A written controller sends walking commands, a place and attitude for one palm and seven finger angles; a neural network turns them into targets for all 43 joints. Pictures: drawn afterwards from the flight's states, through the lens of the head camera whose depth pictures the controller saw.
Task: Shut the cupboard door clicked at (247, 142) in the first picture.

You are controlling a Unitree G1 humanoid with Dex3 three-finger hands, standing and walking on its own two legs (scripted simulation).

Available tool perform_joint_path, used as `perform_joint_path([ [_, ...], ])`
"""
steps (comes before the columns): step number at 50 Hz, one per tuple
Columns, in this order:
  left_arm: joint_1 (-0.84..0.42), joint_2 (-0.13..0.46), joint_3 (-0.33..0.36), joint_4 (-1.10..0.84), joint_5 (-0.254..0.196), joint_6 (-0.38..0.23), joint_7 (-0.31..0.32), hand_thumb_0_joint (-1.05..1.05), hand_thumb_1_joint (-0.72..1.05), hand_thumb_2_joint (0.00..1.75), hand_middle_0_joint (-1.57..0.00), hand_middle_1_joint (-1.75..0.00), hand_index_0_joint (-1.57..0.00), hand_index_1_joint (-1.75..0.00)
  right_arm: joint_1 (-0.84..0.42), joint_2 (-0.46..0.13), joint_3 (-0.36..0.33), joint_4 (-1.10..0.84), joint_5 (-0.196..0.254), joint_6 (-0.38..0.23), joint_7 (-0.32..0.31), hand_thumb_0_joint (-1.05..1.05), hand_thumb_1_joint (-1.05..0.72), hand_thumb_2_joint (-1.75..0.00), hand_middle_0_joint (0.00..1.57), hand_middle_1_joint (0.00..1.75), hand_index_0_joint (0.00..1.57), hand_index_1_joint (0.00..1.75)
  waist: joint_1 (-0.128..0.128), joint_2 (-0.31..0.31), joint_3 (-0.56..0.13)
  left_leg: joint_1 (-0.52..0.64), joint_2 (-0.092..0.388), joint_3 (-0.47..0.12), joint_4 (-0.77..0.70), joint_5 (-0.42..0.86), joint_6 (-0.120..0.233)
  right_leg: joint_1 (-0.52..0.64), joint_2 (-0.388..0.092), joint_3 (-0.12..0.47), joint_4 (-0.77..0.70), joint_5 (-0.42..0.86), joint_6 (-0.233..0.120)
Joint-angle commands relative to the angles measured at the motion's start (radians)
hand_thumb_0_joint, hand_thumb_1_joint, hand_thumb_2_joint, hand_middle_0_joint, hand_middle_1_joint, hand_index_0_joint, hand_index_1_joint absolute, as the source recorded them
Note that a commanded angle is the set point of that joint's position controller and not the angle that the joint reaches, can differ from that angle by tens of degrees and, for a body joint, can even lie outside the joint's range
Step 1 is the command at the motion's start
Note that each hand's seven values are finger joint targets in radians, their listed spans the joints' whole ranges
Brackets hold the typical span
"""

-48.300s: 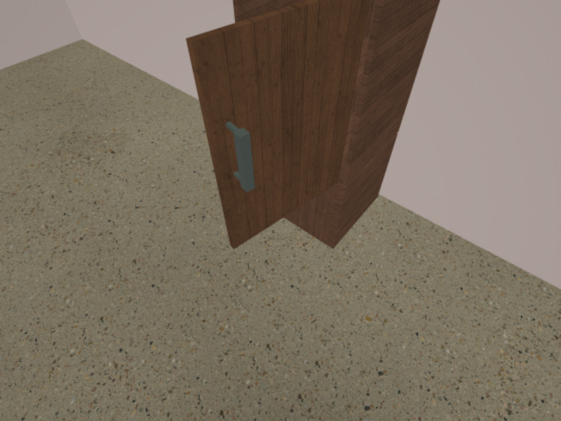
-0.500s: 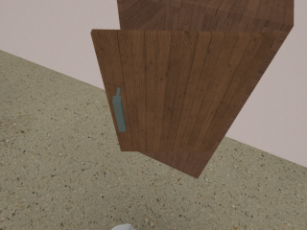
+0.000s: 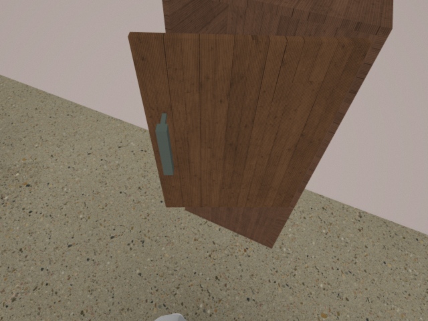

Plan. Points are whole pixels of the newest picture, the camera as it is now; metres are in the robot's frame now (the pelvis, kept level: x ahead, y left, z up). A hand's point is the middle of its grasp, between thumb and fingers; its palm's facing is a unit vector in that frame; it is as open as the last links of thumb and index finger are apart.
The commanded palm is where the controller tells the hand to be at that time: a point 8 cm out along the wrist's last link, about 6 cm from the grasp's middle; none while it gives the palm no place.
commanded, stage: come to a stop and stand still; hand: left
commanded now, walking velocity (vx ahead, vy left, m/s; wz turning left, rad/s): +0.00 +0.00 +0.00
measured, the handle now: (166, 145) +0.48 +0.14 +0.02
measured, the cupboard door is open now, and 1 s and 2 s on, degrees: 26 26 26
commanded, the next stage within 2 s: none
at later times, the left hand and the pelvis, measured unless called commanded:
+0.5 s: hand out of the picture -0.04 +0.18 -0.17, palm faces +0.04 -0.98 -0.21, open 7.4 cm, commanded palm none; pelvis -0.04 -0.01 +0.01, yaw +2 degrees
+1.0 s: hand out of the picture -0.10 +0.21 -0.17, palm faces +0.08 -0.97 -0.22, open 7.4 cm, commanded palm none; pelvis -0.08 +0.01 +0.01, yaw +4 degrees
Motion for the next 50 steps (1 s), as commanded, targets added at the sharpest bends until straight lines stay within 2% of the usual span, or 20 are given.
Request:
perform_joint_path([
  [1, 0.036, 0.116, 0.023, -0.082, -0.002, -0.017, 0.008, 0.00, 0.90, 0.90, -0.20, -0.30, -0.20, -0.30, 0.069, -0.142, -0.025, -0.077, -0.001, -0.031, -0.005, 0.00, -0.90, -0.90, 0.20, 0.30, 0.20, 0.30, -0.008, 0.021, -0.087, 0.101, 0.115, -0.201, -0.142, -0.045, 0.019, -0.073, 0.000, -0.011, -0.077, -0.006, -0.080],
  [2, 0.055, 0.109, 0.018, -0.072, -0.002, -0.014, 0.007, 0.00, 0.90, 0.90, -0.20, -0.30, -0.20, -0.30, 0.053, -0.139, -0.025, -0.081, -0.002, -0.025, -0.006, 0.00, -0.90, -0.90, 0.20, 0.30, 0.20, 0.30, 0.001, 0.004, -0.024, 0.038, 0.097, -0.199, -0.173, -0.195, 0.013, -0.094, -0.006, 0.006, -0.111, -0.079, -0.088],
  [4, 0.061, 0.118, 0.019, -0.074, 0.001, -0.012, 0.006, 0.00, 0.90, 0.90, -0.20, -0.30, -0.20, -0.30, 0.070, -0.128, -0.026, -0.078, -0.005, -0.014, -0.003, 0.00, -0.90, -0.90, 0.20, 0.30, 0.20, 0.30, -0.010, -0.036, 0.050, 0.012, 0.050, -0.158, -0.168, -0.307, -0.011, -0.184, -0.031, 0.061, -0.166, -0.222, -0.109],
  [6, 0.062, 0.126, 0.020, -0.082, 0.000, -0.014, 0.005, 0.00, 0.90, 0.90, -0.20, -0.30, -0.20, -0.30, 0.098, -0.106, -0.020, -0.061, -0.007, -0.011, -0.001, 0.00, -0.90, -0.90, 0.20, 0.30, 0.20, 0.30, -0.017, -0.023, 0.053, 0.046, 0.030, -0.128, -0.138, -0.256, -0.020, -0.229, -0.053, 0.091, -0.200, -0.254, -0.121],
  [8, 0.054, 0.134, 0.023, -0.088, -0.002, -0.011, 0.005, 0.00, 0.90, 0.90, -0.20, -0.30, -0.20, -0.30, 0.139, -0.096, -0.019, -0.046, -0.009, -0.008, 0.001, 0.00, -0.90, -0.90, 0.20, 0.30, 0.20, 0.30, -0.027, -0.080, 0.058, 0.063, 0.016, -0.106, -0.099, -0.239, -0.029, -0.276, -0.070, 0.105, -0.232, -0.318, -0.126],
  [10, 0.045, 0.127, 0.022, -0.090, -0.002, -0.011, 0.005, 0.00, 0.90, 0.90, -0.20, -0.30, -0.20, -0.30, 0.172, -0.083, -0.014, -0.029, -0.008, -0.012, 0.000, 0.00, -0.90, -0.90, 0.20, 0.30, 0.20, 0.30, -0.032, -0.088, 0.054, 0.088, 0.018, -0.107, -0.104, -0.208, -0.027, -0.285, -0.062, 0.085, -0.220, -0.293, -0.120],
  [11, 0.049, 0.123, 0.023, -0.089, -0.004, -0.011, 0.004, 0.00, 0.90, 0.90, -0.20, -0.30, -0.20, -0.30, 0.181, -0.089, -0.014, -0.025, -0.009, -0.015, -0.001, 0.00, -0.90, -0.90, 0.20, 0.30, 0.20, 0.30, -0.029, -0.060, 0.048, 0.076, 0.023, -0.124, -0.125, -0.225, -0.024, -0.273, -0.052, 0.075, -0.204, -0.279, -0.115],
  [15, 0.117, 0.101, 0.026, -0.067, -0.003, -0.010, 0.002, 0.00, 0.90, 0.90, -0.20, -0.30, -0.20, -0.30, 0.169, -0.114, -0.016, -0.007, -0.009, -0.026, -0.006, 0.00, -0.90, -0.90, 0.20, 0.30, 0.20, 0.30, 0.006, 0.020, 0.049, -0.017, 0.068, -0.211, -0.257, -0.340, -0.001, -0.158, 0.000, 0.017, -0.142, -0.207, -0.095],
  [16, 0.131, 0.098, 0.027, -0.058, -0.003, -0.010, 0.002, 0.00, 0.90, 0.90, -0.20, -0.30, -0.20, -0.30, 0.160, -0.123, -0.018, -0.005, -0.009, -0.027, -0.007, 0.00, -0.90, -0.90, 0.20, 0.30, 0.20, 0.30, 0.012, 0.032, 0.045, -0.038, 0.069, -0.221, -0.268, -0.361, 0.000, -0.136, 0.002, 0.020, -0.139, -0.201, -0.098],
  [17, 0.139, 0.098, 0.027, -0.052, -0.004, -0.010, 0.001, 0.00, 0.90, 0.90, -0.20, -0.30, -0.20, -0.30, 0.158, -0.126, -0.018, -0.002, -0.009, -0.026, -0.008, 0.00, -0.90, -0.90, 0.20, 0.30, 0.20, 0.30, 0.015, 0.021, 0.050, -0.046, 0.066, -0.223, -0.274, -0.375, -0.001, -0.134, 0.002, 0.024, -0.145, -0.213, -0.101],
  [20, 0.150, 0.096, 0.026, -0.038, -0.004, -0.018, -0.002, 0.00, 0.90, 0.90, -0.20, -0.30, -0.20, -0.30, 0.163, -0.115, -0.017, 0.019, -0.007, -0.028, -0.009, 0.00, -0.90, -0.90, 0.20, 0.30, 0.20, 0.30, 0.012, 0.020, 0.029, 0.009, 0.056, -0.210, -0.261, -0.303, -0.004, -0.140, -0.004, 0.041, -0.167, -0.177, -0.109],
  [25, 0.125, 0.111, 0.025, -0.021, -0.005, -0.031, -0.007, 0.00, 0.90, 0.90, -0.20, -0.30, -0.20, -0.30, 0.158, -0.128, -0.020, 0.042, -0.003, -0.037, -0.011, 0.00, -0.90, -0.90, 0.20, 0.30, 0.20, 0.30, -0.003, -0.015, 0.001, 0.090, 0.055, -0.205, -0.240, -0.236, -0.008, -0.164, -0.018, 0.072, -0.214, -0.164, -0.113],
  [27, 0.117, 0.123, 0.025, -0.016, -0.005, -0.033, -0.008, 0.00, 0.90, 0.90, -0.20, -0.30, -0.20, -0.30, 0.147, -0.148, -0.023, 0.049, -0.001, -0.041, -0.011, 0.00, -0.90, -0.90, 0.20, 0.30, 0.20, 0.30, -0.003, 0.016, 0.002, 0.086, 0.068, -0.225, -0.266, -0.270, -0.004, -0.158, -0.017, 0.067, -0.211, -0.158, -0.107],
  [30, 0.132, 0.123, 0.024, 0.005, -0.001, -0.030, -0.010, 0.00, 0.90, 0.90, -0.20, -0.30, -0.20, -0.30, 0.119, -0.161, -0.026, 0.056, -0.001, -0.038, -0.011, 0.00, -0.90, -0.90, 0.20, 0.30, 0.20, 0.30, 0.004, 0.018, 0.034, 0.069, 0.072, -0.237, -0.296, -0.314, -0.003, -0.160, -0.005, 0.060, -0.216, -0.175, -0.102],
  [34, 0.136, 0.137, 0.024, 0.027, -0.001, -0.032, -0.016, 0.00, 0.90, 0.90, -0.20, -0.30, -0.20, -0.30, 0.083, -0.186, -0.028, 0.063, -0.001, -0.040, -0.013, 0.00, -0.90, -0.90, 0.20, 0.30, 0.20, 0.30, 0.008, 0.028, 0.014, 0.084, 0.070, -0.241, -0.304, -0.316, -0.006, -0.146, -0.009, 0.066, -0.216, -0.163, -0.103],
  [40, 0.129, 0.162, 0.027, 0.042, 0.001, -0.029, -0.023, 0.00, 0.90, 0.90, -0.20, -0.30, -0.20, -0.30, 0.043, -0.207, -0.031, 0.067, 0.000, -0.037, -0.012, 0.00, -0.90, -0.90, 0.20, 0.30, 0.20, 0.30, 0.010, 0.005, 0.000, 0.106, 0.053, -0.228, -0.291, -0.302, -0.014, -0.144, -0.016, 0.069, -0.239, -0.180, -0.104],
  [43, 0.113, 0.183, 0.033, 0.039, 0.002, -0.021, -0.027, 0.00, 0.90, 0.90, -0.20, -0.30, -0.20, -0.30, 0.026, -0.220, -0.035, 0.063, -0.002, -0.028, -0.011, 0.00, -0.90, -0.90, 0.20, 0.30, 0.20, 0.30, 0.008, -0.021, 0.018, 0.107, 0.034, -0.210, -0.256, -0.308, -0.023, -0.185, -0.026, 0.081, -0.263, -0.238, -0.108],
  [45, 0.103, 0.197, 0.040, 0.035, 0.002, -0.016, -0.027, 0.00, 0.90, 0.90, -0.20, -0.30, -0.20, -0.30, 0.036, -0.221, -0.039, 0.063, -0.002, -0.024, -0.013, 0.00, -0.90, -0.90, 0.20, 0.30, 0.20, 0.30, 0.001, -0.051, -0.002, 0.151, 0.013, -0.184, -0.199, -0.263, -0.029, -0.210, -0.035, 0.084, -0.278, -0.253, -0.115],
  [47, 0.049, 0.221, 0.051, 0.017, 0.003, -0.007, -0.026, 0.00, 0.90, 0.90, -0.20, -0.30, -0.20, -0.30, 0.068, -0.220, -0.046, 0.068, -0.006, -0.015, -0.013, 0.00, -0.90, -0.90, 0.20, 0.30, 0.20, 0.30, -0.023, -0.080, -0.005, 0.206, -0.022, -0.147, -0.078, -0.230, -0.042, -0.299, -0.062, 0.098, -0.308, -0.313, -0.128],
  [50, -0.108, 0.255, 0.070, -0.037, 0.006, -0.002, -0.018, 0.00, 0.90, 0.90, -0.20, -0.30, -0.20, -0.30, 0.188, -0.218, -0.060, 0.084, -0.008, -0.006, -0.015, 0.00, -0.90, -0.90, 0.20, 0.30, 0.20, 0.30, -0.096, -0.145, 0.001, 0.325, -0.037, -0.106, 0.140, -0.153, -0.044, -0.464, -0.104, 0.104, -0.321, -0.350, -0.148],
])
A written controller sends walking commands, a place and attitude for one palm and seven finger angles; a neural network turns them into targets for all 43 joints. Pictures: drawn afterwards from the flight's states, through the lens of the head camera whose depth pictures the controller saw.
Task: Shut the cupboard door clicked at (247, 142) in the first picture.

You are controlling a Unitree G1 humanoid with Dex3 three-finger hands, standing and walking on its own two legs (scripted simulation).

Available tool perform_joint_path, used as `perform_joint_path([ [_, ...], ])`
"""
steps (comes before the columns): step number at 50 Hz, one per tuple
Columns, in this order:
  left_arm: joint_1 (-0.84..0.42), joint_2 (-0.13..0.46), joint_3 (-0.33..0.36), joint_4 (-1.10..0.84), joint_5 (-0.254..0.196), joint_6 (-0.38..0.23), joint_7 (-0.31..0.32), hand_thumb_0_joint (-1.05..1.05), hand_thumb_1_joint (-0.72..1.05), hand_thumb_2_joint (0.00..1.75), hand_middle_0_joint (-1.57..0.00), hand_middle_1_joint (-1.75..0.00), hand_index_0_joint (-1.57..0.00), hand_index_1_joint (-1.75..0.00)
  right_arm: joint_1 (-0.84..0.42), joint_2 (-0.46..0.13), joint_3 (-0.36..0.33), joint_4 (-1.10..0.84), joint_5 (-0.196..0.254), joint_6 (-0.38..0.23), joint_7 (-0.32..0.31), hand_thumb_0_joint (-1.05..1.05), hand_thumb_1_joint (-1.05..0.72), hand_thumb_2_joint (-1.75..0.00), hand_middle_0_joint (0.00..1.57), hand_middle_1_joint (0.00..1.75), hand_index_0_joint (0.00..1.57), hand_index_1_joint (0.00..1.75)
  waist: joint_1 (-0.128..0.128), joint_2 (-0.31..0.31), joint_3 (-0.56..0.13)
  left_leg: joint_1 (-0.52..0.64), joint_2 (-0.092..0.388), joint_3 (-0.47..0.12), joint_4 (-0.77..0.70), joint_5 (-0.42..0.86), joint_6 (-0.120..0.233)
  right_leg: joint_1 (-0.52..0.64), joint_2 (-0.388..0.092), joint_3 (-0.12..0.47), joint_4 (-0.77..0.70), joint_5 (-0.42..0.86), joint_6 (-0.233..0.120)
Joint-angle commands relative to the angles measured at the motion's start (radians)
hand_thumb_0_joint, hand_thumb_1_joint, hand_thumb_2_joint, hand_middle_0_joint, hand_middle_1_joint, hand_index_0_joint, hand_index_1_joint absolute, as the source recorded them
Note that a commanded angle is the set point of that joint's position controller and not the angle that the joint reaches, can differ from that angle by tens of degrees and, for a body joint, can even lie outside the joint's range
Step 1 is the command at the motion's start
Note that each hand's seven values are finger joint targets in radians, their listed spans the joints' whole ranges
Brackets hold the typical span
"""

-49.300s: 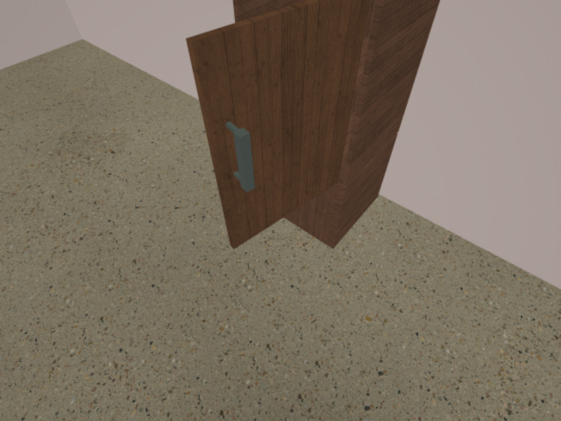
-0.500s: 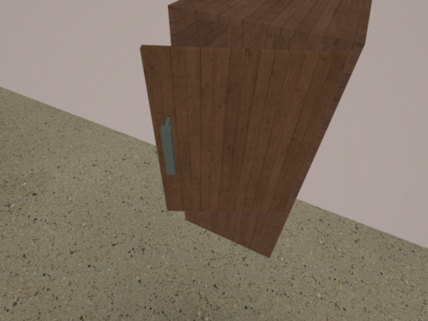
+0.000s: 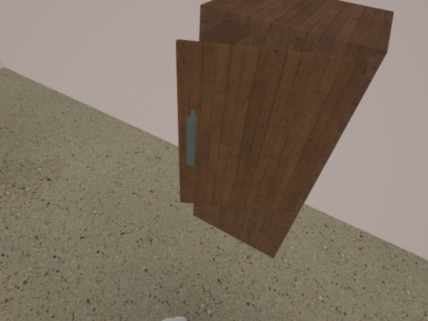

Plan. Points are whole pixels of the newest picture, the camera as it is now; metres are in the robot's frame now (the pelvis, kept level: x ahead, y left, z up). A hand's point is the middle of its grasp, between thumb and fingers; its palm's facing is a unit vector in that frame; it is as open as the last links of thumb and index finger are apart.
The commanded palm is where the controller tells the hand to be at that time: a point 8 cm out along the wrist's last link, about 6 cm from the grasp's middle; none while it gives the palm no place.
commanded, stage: come to a stop and stand still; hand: left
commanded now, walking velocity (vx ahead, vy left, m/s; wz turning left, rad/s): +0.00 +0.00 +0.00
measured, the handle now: (192, 137) +0.57 +0.10 +0.01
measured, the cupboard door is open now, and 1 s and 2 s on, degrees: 26 26 26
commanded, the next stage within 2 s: look again from close up in 1.76 s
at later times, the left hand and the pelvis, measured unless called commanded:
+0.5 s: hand out of the picture -0.12 +0.25 -0.17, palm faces +0.01 -0.98 -0.19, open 7.4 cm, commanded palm none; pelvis -0.09 +0.06 +0.01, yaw -2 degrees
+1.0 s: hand out of the picture -0.05 +0.22 -0.16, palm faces -0.03 -0.98 -0.21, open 7.3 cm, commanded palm none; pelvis -0.11 +0.04 +0.01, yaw -3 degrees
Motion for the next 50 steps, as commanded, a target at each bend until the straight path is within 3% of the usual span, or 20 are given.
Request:
perform_joint_path([
  [1, -0.214, 0.213, 0.059, -0.123, 0.007, -0.010, 0.023, 0.00, 0.90, 0.90, -0.20, -0.30, -0.20, -0.30, 0.207, -0.150, -0.048, -0.011, 0.000, -0.007, -0.016, 0.00, -0.90, -0.90, 0.20, 0.30, 0.20, 0.30, -0.130, -0.121, 0.063, 0.348, 0.029, -0.009, 0.192, -0.094, -0.010, -0.486, -0.132, 0.120, -0.207, -0.373, -0.103],
  [2, -0.225, 0.199, 0.055, -0.131, 0.005, -0.010, 0.024, 0.00, 0.90, 0.90, -0.20, -0.30, -0.20, -0.30, 0.226, -0.160, -0.045, -0.016, -0.002, -0.015, -0.016, 0.00, -0.90, -0.90, 0.20, 0.30, 0.20, 0.30, -0.131, -0.038, 0.093, 0.310, 0.066, -0.079, 0.088, -0.172, 0.006, -0.483, -0.093, 0.099, -0.084, -0.355, -0.092],
  [4, -0.078, 0.151, 0.052, -0.115, -0.014, 0.002, 0.026, 0.00, 0.90, 0.90, -0.20, -0.30, -0.20, -0.30, 0.146, -0.248, -0.046, -0.068, -0.012, -0.038, -0.025, 0.00, -0.90, -0.90, 0.20, 0.30, 0.20, 0.30, -0.041, 0.358, 0.073, -0.038, 0.259, -0.519, -0.466, -0.663, 0.019, -0.225, 0.112, 0.004, 0.391, -0.216, -0.036],
  [6, 0.131, 0.164, 0.074, -0.060, 0.001, 0.023, 0.019, 0.00, 0.90, 0.90, -0.20, -0.30, -0.20, -0.30, -0.059, -0.248, -0.043, -0.133, -0.007, -0.029, -0.025, 0.00, -0.90, -0.90, 0.20, 0.30, 0.20, 0.30, 0.093, 0.255, 0.011, -0.244, 0.269, -0.467, -0.550, -0.637, 0.027, -0.022, 0.091, 0.000, 0.679, -0.135, -0.063],
  [8, 0.247, 0.139, 0.077, -0.019, 0.005, 0.035, 0.009, 0.00, 0.90, 0.90, -0.20, -0.30, -0.20, -0.30, -0.122, -0.225, -0.040, -0.152, -0.010, -0.029, -0.021, 0.00, -0.90, -0.90, 0.20, 0.30, 0.20, 0.30, 0.125, 0.200, -0.040, -0.236, 0.183, -0.244, -0.539, -0.460, -0.004, 0.061, 0.103, -0.081, 0.687, -0.105, -0.054],
  [13, 0.425, 0.099, 0.058, 0.011, -0.008, 0.059, 0.005, 0.00, 0.90, 0.90, -0.20, -0.30, -0.20, -0.30, -0.015, -0.118, -0.036, -0.106, -0.013, 0.025, -0.036, 0.00, -0.90, -0.90, 0.20, 0.30, 0.20, 0.30, 0.106, 0.047, 0.049, -0.074, 0.071, -0.069, -0.376, -0.263, -0.114, 0.220, 0.060, -0.077, -0.267, -0.250, -0.123],
  [14, 0.321, 0.144, 0.049, -0.028, 0.008, 0.056, 0.015, 0.00, 0.90, 0.90, -0.20, -0.30, -0.20, -0.30, 0.062, -0.030, -0.033, -0.091, 0.008, 0.051, -0.042, 0.00, -0.90, -0.90, 0.20, 0.30, 0.20, 0.30, 0.055, -0.310, 0.055, -0.065, -0.111, 0.120, 0.178, -0.170, -0.131, 0.056, -0.157, 0.190, -0.498, -0.311, -0.190],
  [15, 0.020, 0.177, 0.029, -0.133, 0.020, 0.055, 0.031, 0.00, 0.90, 0.90, -0.20, -0.30, -0.20, -0.30, 0.117, -0.064, -0.054, -0.084, 0.000, 0.066, -0.048, 0.00, -0.90, -0.90, 0.20, 0.30, 0.20, 0.30, -0.061, -0.251, 0.148, -0.084, -0.105, 0.000, 0.581, -0.144, -0.072, -0.264, -0.319, 0.277, -0.456, -0.257, -0.221],
  [17, -0.291, 0.157, 0.038, -0.228, 0.002, -0.026, 0.042, 0.00, 0.90, 0.90, -0.20, -0.30, -0.20, -0.30, 0.182, -0.107, -0.057, -0.079, 0.002, 0.044, -0.008, 0.00, -0.90, -0.90, 0.20, 0.30, 0.20, 0.30, -0.162, -0.120, 0.133, 0.021, 0.010, -0.096, 0.764, -0.010, -0.029, -0.468, -0.289, 0.274, -0.465, -0.349, -0.218],
  [22, 0.038, 0.095, 0.028, -0.081, 0.008, -0.034, 0.022, 0.00, 0.90, 0.90, -0.20, -0.30, -0.20, -0.30, 0.115, 0.041, 0.001, -0.095, 0.001, -0.024, 0.005, 0.00, -0.90, -0.90, 0.20, 0.30, 0.20, 0.30, 0.007, -0.146, 0.102, 0.093, 0.028, 0.098, 0.070, -0.160, -0.003, -0.082, -0.181, 0.151, -0.304, -0.253, -0.182],
  [24, 0.074, 0.091, 0.035, -0.056, -0.001, -0.017, 0.011, 0.00, 0.90, 0.90, -0.20, -0.30, -0.20, -0.30, 0.205, 0.056, 0.013, -0.056, -0.005, -0.038, -0.006, 0.00, -0.90, -0.90, 0.20, 0.30, 0.20, 0.30, -0.016, -0.124, 0.080, 0.307, 0.004, 0.138, -0.146, -0.082, 0.007, -0.195, -0.106, 0.099, -0.189, -0.374, -0.125],
  [25, 0.078, 0.052, 0.029, -0.065, -0.003, -0.016, 0.008, 0.00, 0.90, 0.90, -0.20, -0.30, -0.20, -0.30, 0.266, 0.018, 0.010, -0.033, -0.004, -0.044, -0.017, 0.00, -0.90, -0.90, 0.20, 0.30, 0.20, 0.30, -0.031, -0.011, 0.071, 0.377, 0.079, 0.056, -0.247, -0.129, 0.020, -0.233, -0.065, 0.050, -0.019, -0.302, -0.091],
  [26, 0.090, -0.014, 0.023, -0.085, -0.007, -0.019, -0.001, 0.00, 0.90, 0.90, -0.20, -0.30, -0.20, -0.30, 0.321, -0.054, -0.007, -0.016, -0.016, -0.049, -0.026, 0.00, -0.90, -0.90, 0.20, 0.30, 0.20, 0.30, -0.050, 0.222, 0.062, 0.403, 0.296, -0.277, -0.353, -0.330, 0.095, -0.380, 0.012, -0.045, 0.243, -0.231, -0.049],
  [27, 0.032, -0.001, 0.029, -0.128, -0.001, -0.018, -0.006, 0.00, 0.90, 0.90, -0.20, -0.30, -0.20, -0.30, 0.330, -0.104, -0.018, -0.028, -0.014, -0.046, -0.034, 0.00, -0.90, -0.90, 0.20, 0.30, 0.20, 0.30, -0.063, 0.232, 0.075, 0.309, 0.433, -0.486, -0.443, -0.464, 0.172, -0.454, 0.005, -0.031, 0.408, -0.188, -0.047],
  [30, -0.011, -0.002, 0.040, -0.109, 0.010, -0.012, -0.015, 0.00, 0.90, 0.90, -0.20, -0.30, -0.20, -0.30, 0.196, -0.012, 0.003, -0.032, -0.008, -0.061, -0.042, 0.00, -0.90, -0.90, 0.20, 0.30, 0.20, 0.30, 0.003, 0.075, 0.144, 0.054, 0.374, -0.386, -0.486, -0.407, 0.160, -0.396, -0.037, 0.039, 0.584, 0.016, -0.046],
  [34, 0.033, -0.055, 0.036, -0.065, 0.003, -0.006, -0.021, 0.00, 0.90, 0.90, -0.20, -0.30, -0.20, -0.30, 0.214, 0.019, 0.004, 0.001, -0.003, -0.078, -0.045, 0.00, -0.90, -0.90, 0.20, 0.30, 0.20, 0.30, 0.002, 0.133, 0.063, 0.109, 0.271, -0.160, -0.429, -0.223, 0.121, -0.369, -0.033, -0.019, 0.598, 0.112, -0.023],
  [42, -0.084, -0.089, 0.021, -0.096, -0.002, -0.013, -0.015, 0.00, 0.90, 0.90, -0.20, -0.30, -0.20, -0.30, 0.283, 0.008, -0.007, 0.033, -0.017, -0.057, -0.039, 0.00, -0.90, -0.90, 0.20, 0.30, 0.20, 0.30, -0.054, 0.146, 0.040, 0.123, 0.283, -0.174, -0.405, -0.258, 0.144, -0.208, -0.033, -0.084, 0.200, -0.044, -0.016],
  [45, 0.007, -0.089, 0.020, -0.055, -0.006, -0.025, -0.003, 0.00, 0.90, 0.90, -0.20, -0.30, -0.20, -0.30, 0.253, 0.017, -0.004, 0.040, -0.014, -0.043, -0.035, 0.00, -0.90, -0.90, 0.20, 0.30, 0.20, 0.30, -0.009, 0.114, 0.009, 0.066, 0.233, -0.136, -0.306, -0.232, 0.101, 0.022, 0.005, -0.101, -0.063, 0.017, -0.017],
  [48, 0.117, 0.025, 0.026, -0.004, -0.007, -0.037, 0.022, 0.00, 0.90, 0.90, -0.20, -0.30, -0.20, -0.30, 0.228, 0.130, 0.027, 0.015, 0.005, -0.042, -0.025, 0.00, -0.90, -0.90, 0.20, 0.30, 0.20, 0.30, 0.034, -0.221, 0.032, -0.157, 0.042, 0.086, 0.036, -0.209, -0.004, 0.193, -0.265, 0.246, -0.328, -0.171, -0.114],
  [50, 0.037, 0.031, 0.031, -0.031, -0.010, -0.040, 0.029, 0.00, 0.90, 0.90, -0.20, -0.30, -0.20, -0.30, 0.189, 0.093, 0.015, 0.005, -0.004, -0.019, -0.018, 0.00, -0.90, -0.90, 0.20, 0.30, 0.20, 0.30, 0.009, -0.262, 0.057, -0.084, 0.067, 0.066, 0.218, -0.194, -0.003, -0.009, -0.294, 0.320, -0.421, -0.326, -0.170],
])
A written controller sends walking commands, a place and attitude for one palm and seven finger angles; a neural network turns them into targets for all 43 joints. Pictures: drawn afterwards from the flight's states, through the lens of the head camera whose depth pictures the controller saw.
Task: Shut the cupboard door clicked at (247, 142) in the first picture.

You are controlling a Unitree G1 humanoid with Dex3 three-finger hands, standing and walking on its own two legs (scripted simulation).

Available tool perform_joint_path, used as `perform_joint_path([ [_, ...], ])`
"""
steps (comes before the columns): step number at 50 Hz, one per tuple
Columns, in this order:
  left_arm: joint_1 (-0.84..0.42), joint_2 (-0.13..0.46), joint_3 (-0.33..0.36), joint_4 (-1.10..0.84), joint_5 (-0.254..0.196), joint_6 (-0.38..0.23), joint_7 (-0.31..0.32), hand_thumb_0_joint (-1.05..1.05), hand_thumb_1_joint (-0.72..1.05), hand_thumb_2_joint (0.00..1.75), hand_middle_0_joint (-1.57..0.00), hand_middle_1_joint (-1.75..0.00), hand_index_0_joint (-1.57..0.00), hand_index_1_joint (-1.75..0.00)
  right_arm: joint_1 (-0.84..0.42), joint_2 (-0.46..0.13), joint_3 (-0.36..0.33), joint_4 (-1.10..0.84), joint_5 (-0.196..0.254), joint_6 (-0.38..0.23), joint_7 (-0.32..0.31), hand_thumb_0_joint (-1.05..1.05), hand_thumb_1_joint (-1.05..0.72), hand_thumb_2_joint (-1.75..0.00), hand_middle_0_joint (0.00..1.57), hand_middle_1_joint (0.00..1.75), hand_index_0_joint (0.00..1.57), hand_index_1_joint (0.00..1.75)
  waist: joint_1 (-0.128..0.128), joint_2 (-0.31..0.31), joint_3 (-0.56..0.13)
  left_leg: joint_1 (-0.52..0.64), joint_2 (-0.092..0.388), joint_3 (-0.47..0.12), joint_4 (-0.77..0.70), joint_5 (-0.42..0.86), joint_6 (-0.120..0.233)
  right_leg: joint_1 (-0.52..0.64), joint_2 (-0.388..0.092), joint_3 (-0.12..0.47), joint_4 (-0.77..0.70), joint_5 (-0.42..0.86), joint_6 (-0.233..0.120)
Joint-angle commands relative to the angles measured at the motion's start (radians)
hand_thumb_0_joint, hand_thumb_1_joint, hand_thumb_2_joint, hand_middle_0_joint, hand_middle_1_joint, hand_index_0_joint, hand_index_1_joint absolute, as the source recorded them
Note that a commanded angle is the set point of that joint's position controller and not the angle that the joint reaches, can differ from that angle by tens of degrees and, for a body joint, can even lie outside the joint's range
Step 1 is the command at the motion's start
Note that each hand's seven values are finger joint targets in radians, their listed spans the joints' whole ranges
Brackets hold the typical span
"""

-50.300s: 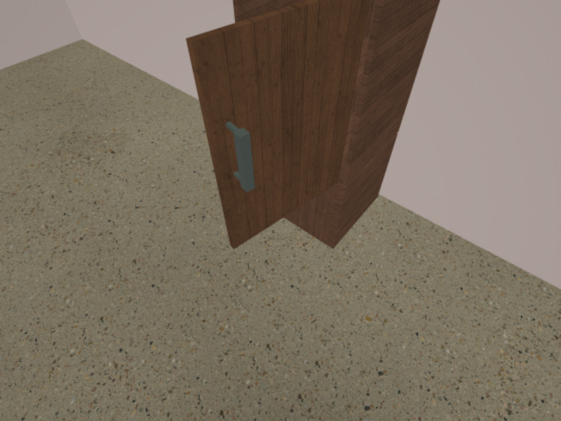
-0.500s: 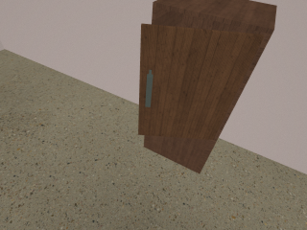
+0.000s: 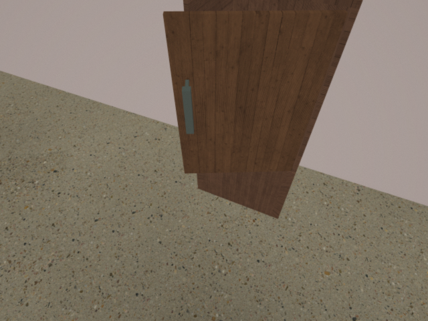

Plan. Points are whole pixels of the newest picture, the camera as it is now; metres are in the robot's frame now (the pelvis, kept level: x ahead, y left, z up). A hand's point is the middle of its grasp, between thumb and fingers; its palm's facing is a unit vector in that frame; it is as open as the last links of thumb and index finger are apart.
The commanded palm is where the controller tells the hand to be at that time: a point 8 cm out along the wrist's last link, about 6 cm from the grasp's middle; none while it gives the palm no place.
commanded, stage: come to a stop and stand still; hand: left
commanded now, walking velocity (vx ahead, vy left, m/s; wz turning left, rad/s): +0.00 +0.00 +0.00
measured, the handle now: (188, 107) +0.68 +0.09 +0.00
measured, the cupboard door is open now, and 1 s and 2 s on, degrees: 26 26 26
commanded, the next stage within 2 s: look again from close up in 0.76 s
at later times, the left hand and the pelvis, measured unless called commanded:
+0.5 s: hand out of the picture +0.03 +0.13 -0.17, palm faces +0.04 -0.99 -0.14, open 7.4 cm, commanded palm none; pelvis +0.06 -0.02 +0.01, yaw +0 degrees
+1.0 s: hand out of the picture +0.05 +0.14 -0.17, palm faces +0.05 -0.98 -0.17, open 7.4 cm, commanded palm none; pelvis +0.07 -0.02 +0.01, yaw +1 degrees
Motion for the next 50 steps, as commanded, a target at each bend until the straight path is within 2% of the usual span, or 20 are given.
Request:
perform_joint_path([
  [1, 0.083, 0.103, 0.009, -0.015, -0.002, -0.011, 0.015, 0.00, 0.90, 0.90, -0.20, -0.30, -0.20, -0.30, -0.017, -0.068, -0.008, -0.067, 0.002, -0.001, 0.002, 0.00, -0.90, -0.90, 0.20, 0.30, 0.20, 0.30, 0.032, -0.240, 0.117, -0.155, 0.032, -0.024, 0.226, -0.107, 0.006, -0.029, -0.249, 0.321, -0.373, -0.339, -0.152],
  [2, 0.041, 0.088, 0.003, -0.023, 0.001, -0.012, 0.015, 0.00, 0.90, 0.90, -0.20, -0.30, -0.20, -0.30, 0.001, -0.057, -0.004, -0.052, 0.004, -0.002, 0.003, 0.00, -0.90, -0.90, 0.20, 0.30, 0.20, 0.30, 0.009, -0.180, 0.122, -0.088, 0.038, -0.020, 0.188, -0.062, 0.002, -0.062, -0.210, 0.232, -0.336, -0.227, -0.142],
  [3, 0.031, 0.080, -0.001, -0.023, 0.000, -0.016, 0.013, 0.00, 0.90, 0.90, -0.20, -0.30, -0.20, -0.30, 0.017, -0.041, 0.003, -0.041, 0.006, -0.006, 0.002, 0.00, -0.90, -0.90, 0.20, 0.30, 0.20, 0.30, 0.000, -0.142, 0.107, -0.020, 0.032, -0.006, 0.107, -0.023, -0.005, -0.067, -0.175, 0.171, -0.295, -0.138, -0.131],
  [4, 0.030, 0.081, -0.004, -0.017, -0.002, -0.018, 0.012, 0.00, 0.90, 0.90, -0.20, -0.30, -0.20, -0.30, 0.038, -0.032, 0.010, -0.032, 0.007, -0.013, 0.000, 0.00, -0.90, -0.90, 0.20, 0.30, 0.20, 0.30, -0.007, -0.127, 0.080, 0.054, 0.021, 0.004, -0.023, 0.034, -0.012, -0.057, -0.150, 0.136, -0.238, -0.075, -0.116],
  [5, 0.044, 0.073, -0.010, -0.006, -0.005, -0.020, 0.011, 0.00, 0.90, 0.90, -0.20, -0.30, -0.20, -0.30, 0.051, -0.032, 0.016, -0.017, 0.008, -0.022, -0.001, 0.00, -0.90, -0.90, 0.20, 0.30, 0.20, 0.30, -0.005, -0.088, 0.065, 0.122, 0.017, -0.004, -0.120, 0.115, -0.015, -0.054, -0.118, 0.103, -0.174, -0.012, -0.093],
  [6, 0.073, 0.056, -0.020, 0.005, -0.010, -0.020, 0.007, 0.00, 0.90, 0.90, -0.20, -0.30, -0.20, -0.30, 0.048, -0.054, 0.019, -0.010, 0.008, -0.033, -0.007, 0.00, -0.90, -0.90, 0.20, 0.30, 0.20, 0.30, 0.010, -0.017, 0.058, 0.163, 0.042, -0.039, -0.170, 0.196, -0.009, -0.063, -0.084, 0.084, -0.127, 0.020, -0.064],
  [7, 0.093, 0.041, -0.024, 0.010, -0.013, -0.018, 0.005, 0.00, 0.90, 0.90, -0.20, -0.30, -0.20, -0.30, 0.036, -0.085, 0.018, -0.012, 0.006, -0.042, -0.013, 0.00, -0.90, -0.90, 0.20, 0.30, 0.20, 0.30, 0.026, 0.036, 0.057, 0.144, 0.100, -0.097, -0.193, 0.263, 0.009, -0.040, -0.049, 0.067, -0.102, 0.030, -0.041],
  [8, 0.110, 0.032, -0.025, 0.015, -0.011, -0.018, 0.006, 0.00, 0.90, 0.90, -0.20, -0.30, -0.20, -0.30, 0.012, -0.113, 0.017, -0.017, 0.005, -0.042, -0.018, 0.00, -0.90, -0.90, 0.20, 0.30, 0.20, 0.30, 0.039, 0.028, 0.055, 0.101, 0.127, -0.112, -0.181, 0.271, 0.021, 0.005, -0.039, 0.071, -0.116, 0.017, -0.034],
  [10, 0.111, 0.053, -0.027, 0.039, -0.011, -0.012, 0.005, 0.00, 0.90, 0.90, -0.20, -0.30, -0.20, -0.30, -0.042, -0.101, 0.023, -0.011, 0.014, -0.041, -0.020, 0.00, -0.90, -0.90, 0.20, 0.30, 0.20, 0.30, 0.046, 0.099, 0.077, 0.069, 0.105, -0.102, -0.198, 0.278, 0.021, 0.055, -0.053, 0.066, -0.123, 0.080, -0.021],
  [14, 0.134, 0.061, -0.037, 0.073, -0.012, -0.023, 0.006, 0.00, 0.90, 0.90, -0.20, -0.30, -0.20, -0.30, -0.061, -0.105, 0.025, 0.001, 0.017, -0.043, -0.027, 0.00, -0.90, -0.90, 0.20, 0.30, 0.20, 0.30, 0.039, 0.014, 0.000, 0.179, 0.096, -0.068, -0.175, 0.382, 0.013, 0.099, -0.076, 0.065, -0.134, 0.251, -0.020],
  [15, 0.129, 0.062, -0.038, 0.076, -0.010, -0.024, 0.008, 0.00, 0.90, 0.90, -0.20, -0.30, -0.20, -0.30, -0.065, -0.104, 0.024, 0.004, 0.018, -0.041, -0.027, 0.00, -0.90, -0.90, 0.20, 0.30, 0.20, 0.30, 0.036, -0.006, 0.013, 0.178, 0.095, -0.066, -0.175, 0.387, 0.011, 0.101, -0.079, 0.061, -0.136, 0.282, -0.019],
  [21, 0.144, 0.061, -0.040, 0.085, -0.007, -0.024, 0.013, 0.00, 0.90, 0.90, -0.20, -0.30, -0.20, -0.30, -0.091, -0.113, 0.025, 0.010, 0.018, -0.036, -0.028, 0.00, -0.90, -0.90, 0.20, 0.30, 0.20, 0.30, 0.037, -0.025, 0.004, 0.203, 0.090, -0.058, -0.189, 0.370, 0.007, 0.124, -0.088, 0.057, -0.146, 0.322, -0.018],
  [30, 0.152, 0.066, -0.037, 0.084, -0.007, -0.022, 0.019, 0.00, 0.90, 0.90, -0.20, -0.30, -0.20, -0.30, -0.097, -0.110, 0.028, 0.020, 0.017, -0.031, -0.028, 0.00, -0.90, -0.90, 0.20, 0.30, 0.20, 0.30, 0.043, -0.030, 0.030, 0.190, 0.084, -0.053, -0.196, 0.342, 0.004, 0.144, -0.092, 0.050, -0.157, 0.339, -0.020],
  [32, 0.151, 0.065, -0.037, 0.084, -0.008, -0.020, 0.018, 0.00, 0.90, 0.90, -0.20, -0.30, -0.20, -0.30, -0.095, -0.111, 0.029, 0.022, 0.015, -0.031, -0.028, 0.00, -0.90, -0.90, 0.20, 0.30, 0.20, 0.30, 0.043, -0.017, 0.037, 0.190, 0.083, -0.055, -0.201, 0.340, 0.003, 0.139, -0.093, 0.052, -0.158, 0.322, -0.021],
  [40, 0.149, 0.070, -0.033, 0.080, -0.008, -0.018, 0.019, 0.00, 0.90, 0.90, -0.20, -0.30, -0.20, -0.30, -0.079, -0.106, 0.032, 0.031, 0.016, -0.030, -0.028, 0.00, -0.90, -0.90, 0.20, 0.30, 0.20, 0.30, 0.048, -0.030, 0.058, 0.178, 0.080, -0.061, -0.204, 0.325, 0.005, 0.144, -0.090, 0.046, -0.168, 0.288, -0.022],
  [48, 0.155, 0.066, -0.032, 0.080, -0.011, -0.018, 0.020, 0.00, 0.90, 0.90, -0.20, -0.30, -0.20, -0.30, -0.054, -0.100, 0.032, 0.041, 0.016, -0.034, -0.028, 0.00, -0.90, -0.90, 0.20, 0.30, 0.20, 0.30, 0.047, -0.015, 0.046, 0.184, 0.079, -0.064, -0.210, 0.325, 0.007, 0.147, -0.089, 0.047, -0.171, 0.256, -0.024],
  [50, 0.159, 0.064, -0.031, 0.081, -0.009, -0.018, 0.020, 0.00, 0.90, 0.90, -0.20, -0.30, -0.20, -0.30, -0.049, -0.096, 0.033, 0.043, 0.017, -0.034, -0.029, 0.00, -0.90, -0.90, 0.20, 0.30, 0.20, 0.30, 0.048, -0.025, 0.064, 0.174, 0.079, -0.066, -0.211, 0.319, 0.008, 0.144, -0.088, 0.042, -0.173, 0.247, -0.023],
])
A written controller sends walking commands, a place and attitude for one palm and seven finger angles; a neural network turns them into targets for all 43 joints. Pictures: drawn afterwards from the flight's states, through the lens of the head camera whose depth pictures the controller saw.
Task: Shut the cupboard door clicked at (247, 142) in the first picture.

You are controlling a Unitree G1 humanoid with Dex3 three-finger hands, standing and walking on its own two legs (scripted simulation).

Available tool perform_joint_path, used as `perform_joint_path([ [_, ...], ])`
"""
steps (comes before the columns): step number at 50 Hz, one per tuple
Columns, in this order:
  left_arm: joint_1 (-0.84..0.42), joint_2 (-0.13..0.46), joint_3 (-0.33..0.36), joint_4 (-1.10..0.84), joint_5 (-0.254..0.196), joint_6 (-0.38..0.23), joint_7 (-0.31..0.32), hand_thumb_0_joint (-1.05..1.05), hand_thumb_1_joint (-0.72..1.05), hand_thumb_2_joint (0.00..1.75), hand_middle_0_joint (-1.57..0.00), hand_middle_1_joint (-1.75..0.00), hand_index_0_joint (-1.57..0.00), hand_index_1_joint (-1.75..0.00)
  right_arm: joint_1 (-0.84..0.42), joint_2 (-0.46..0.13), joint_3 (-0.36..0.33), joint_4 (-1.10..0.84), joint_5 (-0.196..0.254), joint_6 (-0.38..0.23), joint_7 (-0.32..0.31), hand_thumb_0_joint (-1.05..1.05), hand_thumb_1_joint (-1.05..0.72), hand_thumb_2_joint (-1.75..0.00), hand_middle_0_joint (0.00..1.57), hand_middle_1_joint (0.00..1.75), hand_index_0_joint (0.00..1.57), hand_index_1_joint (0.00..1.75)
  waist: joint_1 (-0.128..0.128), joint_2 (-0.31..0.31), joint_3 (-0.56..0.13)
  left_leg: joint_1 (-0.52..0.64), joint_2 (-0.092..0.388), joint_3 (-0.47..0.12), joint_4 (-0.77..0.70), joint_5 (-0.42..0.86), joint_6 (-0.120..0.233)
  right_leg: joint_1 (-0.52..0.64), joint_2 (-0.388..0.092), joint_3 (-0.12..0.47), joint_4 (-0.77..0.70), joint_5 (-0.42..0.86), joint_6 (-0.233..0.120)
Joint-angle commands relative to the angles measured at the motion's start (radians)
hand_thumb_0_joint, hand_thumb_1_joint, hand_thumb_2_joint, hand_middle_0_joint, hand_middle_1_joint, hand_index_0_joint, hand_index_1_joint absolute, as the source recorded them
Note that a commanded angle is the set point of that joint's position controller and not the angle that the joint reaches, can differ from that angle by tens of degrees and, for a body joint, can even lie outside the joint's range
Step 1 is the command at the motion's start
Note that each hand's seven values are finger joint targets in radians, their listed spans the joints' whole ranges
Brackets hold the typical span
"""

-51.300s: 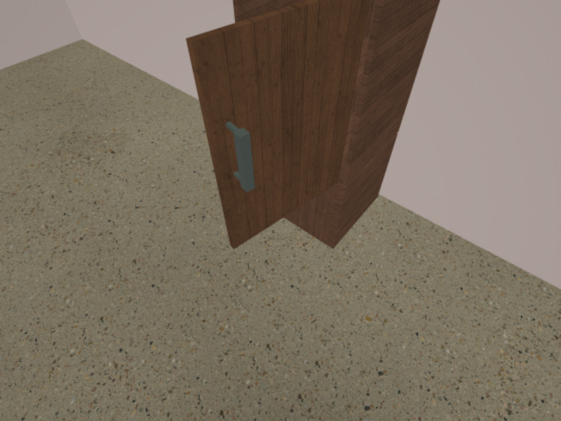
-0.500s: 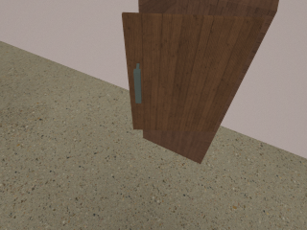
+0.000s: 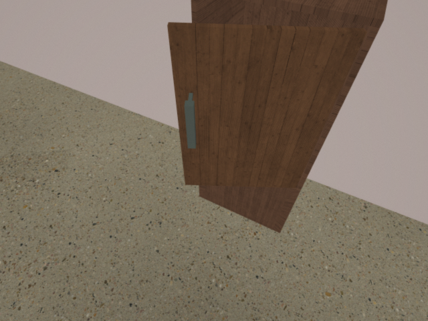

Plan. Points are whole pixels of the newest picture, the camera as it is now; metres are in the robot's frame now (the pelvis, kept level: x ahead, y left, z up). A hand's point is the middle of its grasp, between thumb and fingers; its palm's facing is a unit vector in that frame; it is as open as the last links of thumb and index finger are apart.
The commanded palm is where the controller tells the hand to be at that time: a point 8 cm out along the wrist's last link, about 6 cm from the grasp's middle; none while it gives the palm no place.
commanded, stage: look again from close up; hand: left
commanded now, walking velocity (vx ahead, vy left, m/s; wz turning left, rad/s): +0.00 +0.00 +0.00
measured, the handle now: (191, 121) +0.61 +0.10 +0.00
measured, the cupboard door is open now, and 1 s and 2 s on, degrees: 26 26 26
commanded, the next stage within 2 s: shuffle to correct the standing spot in 0.34 s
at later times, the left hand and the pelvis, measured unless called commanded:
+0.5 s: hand out of the picture -0.03 +0.16 -0.18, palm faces +0.06 -0.99 -0.14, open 7.4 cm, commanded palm none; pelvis +0.00 +0.01 +0.00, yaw +0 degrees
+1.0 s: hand out of the picture -0.03 +0.12 -0.19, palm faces +0.10 -0.99 -0.12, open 7.4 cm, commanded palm none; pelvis +0.08 -0.01 -0.02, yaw +1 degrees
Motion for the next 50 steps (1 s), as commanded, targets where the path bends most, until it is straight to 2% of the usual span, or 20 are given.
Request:
perform_joint_path([
  [1, 0.101, 0.087, 0.017, -0.011, 0.003, -0.007, 0.006, 0.00, 0.90, 0.90, -0.20, -0.30, -0.20, -0.30, 0.073, -0.081, -0.010, -0.020, 0.003, -0.018, -0.010, 0.00, -0.90, -0.90, 0.20, 0.30, 0.20, 0.30, 0.009, -0.006, 0.036, -0.006, 0.083, -0.057, -0.031, 0.245, 0.033, -0.041, -0.114, 0.065, -0.057, 0.308, -0.011],
  [22, 0.137, 0.061, 0.016, 0.007, 0.004, -0.008, 0.009, 0.00, 0.90, 0.90, -0.20, -0.30, -0.20, -0.30, 0.095, -0.069, -0.011, -0.014, 0.003, -0.024, -0.013, 0.00, -0.90, -0.90, 0.20, 0.30, 0.20, 0.30, 0.009, 0.011, 0.050, -0.005, 0.080, -0.064, -0.037, 0.244, 0.039, -0.054, -0.111, 0.062, -0.064, 0.255, -0.009],
  [24, 0.141, 0.056, 0.019, 0.015, 0.007, -0.003, 0.006, 0.00, 0.90, 0.90, -0.20, -0.30, -0.20, -0.30, 0.111, -0.070, -0.014, -0.003, -0.001, -0.021, -0.012, 0.00, -0.90, -0.90, 0.20, 0.30, 0.20, 0.30, 0.002, -0.005, 0.049, -0.006, 0.081, -0.063, -0.029, 0.133, 0.044, -0.063, -0.098, 0.050, -0.054, 0.115, -0.012],
  [26, 0.134, 0.057, 0.026, 0.012, 0.012, 0.006, -0.001, 0.00, 0.90, 0.90, -0.20, -0.30, -0.20, -0.30, 0.117, -0.078, -0.022, -0.002, -0.004, -0.013, -0.009, 0.00, -0.90, -0.90, 0.20, 0.30, 0.20, 0.30, -0.005, 0.001, 0.088, -0.040, 0.085, -0.068, -0.028, -0.016, 0.054, -0.108, -0.085, 0.036, -0.028, -0.045, -0.019],
  [28, 0.137, 0.057, 0.032, 0.005, 0.015, 0.011, -0.010, 0.00, 0.90, 0.90, -0.20, -0.30, -0.20, -0.30, 0.115, -0.087, -0.031, -0.012, -0.008, -0.009, -0.007, 0.00, -0.90, -0.90, 0.20, 0.30, 0.20, 0.30, -0.007, 0.030, 0.116, -0.069, 0.103, -0.096, -0.042, -0.139, 0.066, -0.156, -0.075, 0.030, 0.002, -0.126, -0.025],
  [30, 0.138, 0.056, 0.037, -0.003, 0.019, 0.012, -0.017, 0.00, 0.90, 0.90, -0.20, -0.30, -0.20, -0.30, 0.124, -0.097, -0.040, -0.018, -0.008, -0.008, -0.007, 0.00, -0.90, -0.90, 0.20, 0.30, 0.20, 0.30, -0.009, 0.053, 0.150, -0.107, 0.130, -0.140, -0.062, -0.212, 0.086, -0.183, -0.061, 0.009, 0.044, -0.140, -0.029],
  [34, 0.152, 0.043, 0.048, -0.023, 0.022, 0.008, -0.027, 0.00, 0.90, 0.90, -0.20, -0.30, -0.20, -0.30, 0.154, -0.124, -0.057, -0.028, -0.012, -0.019, -0.016, 0.00, -0.90, -0.90, 0.20, 0.30, 0.20, 0.30, -0.009, 0.108, 0.119, -0.079, 0.202, -0.223, -0.042, -0.119, 0.139, -0.223, -0.037, -0.017, 0.159, -0.078, -0.031],
  [36, 0.162, 0.046, 0.056, -0.031, 0.023, 0.005, -0.029, 0.00, 0.90, 0.90, -0.20, -0.30, -0.20, -0.30, 0.157, -0.126, -0.060, -0.033, -0.012, -0.024, -0.020, 0.00, -0.90, -0.90, 0.20, 0.30, 0.20, 0.30, 0.001, 0.090, 0.100, -0.098, 0.208, -0.209, 0.023, 0.004, 0.146, -0.188, -0.037, -0.011, 0.151, -0.044, -0.037],
  [37, 0.202, 0.051, 0.062, -0.021, 0.023, 0.002, -0.028, 0.00, 0.90, 0.90, -0.20, -0.30, -0.20, -0.30, 0.138, -0.118, -0.060, -0.040, -0.012, -0.027, -0.020, 0.00, -0.90, -0.90, 0.20, 0.30, 0.20, 0.30, 0.024, 0.054, 0.074, -0.154, 0.177, -0.157, 0.104, 0.055, 0.130, -0.100, -0.056, 0.014, 0.108, -0.004, -0.047],
  [38, 0.261, 0.077, 0.071, -0.001, 0.023, -0.004, -0.023, 0.00, 0.90, 0.90, -0.20, -0.30, -0.20, -0.30, 0.099, -0.091, -0.055, -0.058, -0.008, -0.031, -0.019, 0.00, -0.90, -0.90, 0.20, 0.30, 0.20, 0.30, 0.053, -0.062, 0.055, -0.279, 0.100, -0.027, 0.256, 0.088, 0.088, 0.055, -0.118, 0.099, 0.033, 0.121, -0.073],
  [39, 0.346, 0.126, 0.088, 0.027, 0.022, -0.007, -0.013, 0.00, 0.90, 0.90, -0.20, -0.30, -0.20, -0.30, 0.037, -0.046, -0.046, -0.094, -0.006, -0.035, -0.014, 0.00, -0.90, -0.90, 0.20, 0.30, 0.20, 0.30, 0.082, -0.255, 0.052, -0.457, 0.010, 0.093, 0.453, -0.114, 0.043, 0.194, -0.241, 0.259, -0.049, 0.364, -0.132],
  [40, 0.414, 0.126, 0.083, 0.047, 0.021, -0.009, -0.005, 0.00, 0.90, 0.90, -0.20, -0.30, -0.20, -0.30, -0.072, -0.050, -0.046, -0.134, -0.009, -0.030, -0.012, 0.00, -0.90, -0.90, 0.20, 0.30, 0.20, 0.30, 0.121, -0.265, 0.106, -0.576, 0.014, 0.071, 0.632, -0.369, 0.035, 0.212, -0.334, 0.346, -0.060, 0.628, -0.208],
  [41, 0.418, 0.095, 0.072, 0.049, 0.027, -0.011, 0.003, 0.00, 0.90, 0.90, -0.20, -0.30, -0.20, -0.30, -0.115, -0.051, -0.052, -0.148, -0.010, -0.032, -0.009, 0.00, -0.90, -0.90, 0.20, 0.30, 0.20, 0.30, 0.116, -0.147, 0.135, -0.639, 0.040, 0.041, 0.724, -0.367, 0.034, 0.224, -0.340, 0.323, -0.030, 0.753, -0.251],
  [42, 0.395, 0.090, 0.068, 0.044, 0.031, -0.014, 0.009, 0.00, 0.90, 0.90, -0.20, -0.30, -0.20, -0.30, -0.134, -0.042, -0.054, -0.158, -0.007, -0.036, -0.001, 0.00, -0.90, -0.90, 0.20, 0.30, 0.20, 0.30, 0.102, -0.086, 0.117, -0.664, 0.055, 0.036, 0.733, -0.370, 0.034, 0.255, -0.323, 0.283, 0.005, 0.774, -0.258],
  [43, 0.365, 0.088, 0.064, 0.033, 0.035, -0.019, 0.015, 0.00, 0.90, 0.90, -0.20, -0.30, -0.20, -0.30, -0.147, -0.036, -0.056, -0.163, -0.008, -0.035, 0.007, 0.00, -0.90, -0.90, 0.20, 0.30, 0.20, 0.30, 0.088, -0.073, 0.101, -0.647, 0.069, 0.028, 0.697, -0.363, 0.036, 0.236, -0.301, 0.250, 0.012, 0.741, -0.240],
  [45, 0.280, 0.087, 0.058, 0.008, 0.038, -0.021, 0.015, 0.00, 0.90, 0.90, -0.20, -0.30, -0.20, -0.30, -0.137, -0.015, -0.054, -0.168, -0.005, -0.029, 0.020, 0.00, -0.90, -0.90, 0.20, 0.30, 0.20, 0.30, 0.040, -0.106, 0.112, -0.515, 0.063, 0.059, 0.565, -0.282, 0.039, 0.096, -0.257, 0.185, -0.028, 0.618, -0.202],
  [47, 0.207, 0.097, 0.054, -0.009, 0.032, -0.022, 0.006, 0.00, 0.90, 0.90, -0.20, -0.30, -0.20, -0.30, -0.071, -0.009, -0.053, -0.148, -0.003, -0.029, 0.022, 0.00, -0.90, -0.90, 0.20, 0.30, 0.20, 0.30, -0.020, -0.096, 0.094, -0.267, 0.013, 0.130, 0.384, -0.117, 0.041, -0.066, -0.188, 0.094, -0.009, 0.647, -0.160],
  [48, 0.177, 0.104, 0.055, -0.013, 0.025, -0.021, 0.001, 0.00, 0.90, 0.90, -0.20, -0.30, -0.20, -0.30, 0.022, -0.017, -0.055, -0.112, -0.006, -0.032, 0.014, 0.00, -0.90, -0.90, 0.20, 0.30, 0.20, 0.30, -0.067, -0.110, 0.061, -0.127, -0.019, 0.159, 0.291, -0.010, 0.047, -0.099, -0.146, 0.042, 0.078, 0.690, -0.133],
  [49, 0.169, 0.107, 0.055, -0.012, 0.019, -0.017, -0.002, 0.00, 0.90, 0.90, -0.20, -0.30, -0.20, -0.30, 0.144, -0.047, -0.062, -0.068, -0.011, -0.035, 0.006, 0.00, -0.90, -0.90, 0.20, 0.30, 0.20, 0.30, -0.112, -0.099, 0.002, 0.030, -0.016, 0.150, 0.189, 0.105, 0.054, -0.123, -0.122, 0.016, 0.235, 0.681, -0.105],
  [50, 0.195, 0.079, 0.051, -0.018, 0.015, -0.015, -0.007, 0.00, 0.90, 0.90, -0.20, -0.30, -0.20, -0.30, 0.256, -0.120, -0.081, -0.039, -0.020, -0.039, -0.006, 0.00, -0.90, -0.90, 0.20, 0.30, 0.20, 0.30, -0.143, 0.008, -0.083, 0.224, 0.129, -0.034, 0.146, 0.231, 0.110, -0.252, -0.074, 0.001, 0.454, 0.446, -0.060],
])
